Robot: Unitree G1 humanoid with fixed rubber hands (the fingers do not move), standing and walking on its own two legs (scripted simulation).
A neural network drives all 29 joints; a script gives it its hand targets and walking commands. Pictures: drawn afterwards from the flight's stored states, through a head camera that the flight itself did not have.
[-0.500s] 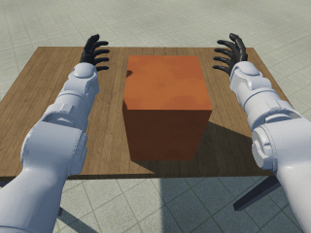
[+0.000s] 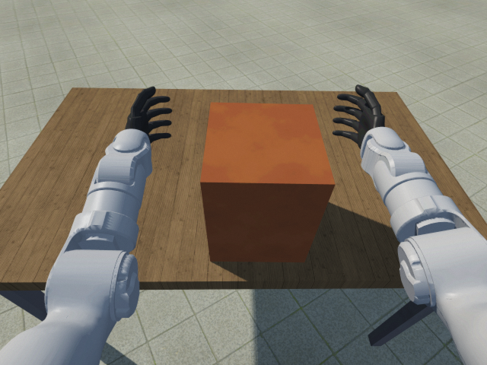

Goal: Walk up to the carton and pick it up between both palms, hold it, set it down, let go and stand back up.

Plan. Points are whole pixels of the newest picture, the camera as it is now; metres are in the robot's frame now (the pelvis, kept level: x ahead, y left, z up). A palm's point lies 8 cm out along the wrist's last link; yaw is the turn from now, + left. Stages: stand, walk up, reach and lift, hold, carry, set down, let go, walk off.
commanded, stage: set down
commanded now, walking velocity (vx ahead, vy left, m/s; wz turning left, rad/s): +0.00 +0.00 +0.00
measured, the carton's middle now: (259, 185) +0.44 -0.03 +0.03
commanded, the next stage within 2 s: none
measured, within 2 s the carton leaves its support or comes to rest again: neither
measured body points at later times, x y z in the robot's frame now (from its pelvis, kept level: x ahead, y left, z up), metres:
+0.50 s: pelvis -0.02 +0.00 +0.00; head -0.03 +0.02 +0.45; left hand +0.37 +0.18 +0.10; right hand +0.35 -0.21 +0.11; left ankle -0.01 +0.12 -0.75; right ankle +0.02 -0.10 -0.75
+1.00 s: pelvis +0.00 +0.00 +0.00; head -0.02 +0.02 +0.45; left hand +0.29 +0.19 +0.04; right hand +0.28 -0.21 +0.05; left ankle -0.01 +0.12 -0.75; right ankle +0.02 -0.10 -0.75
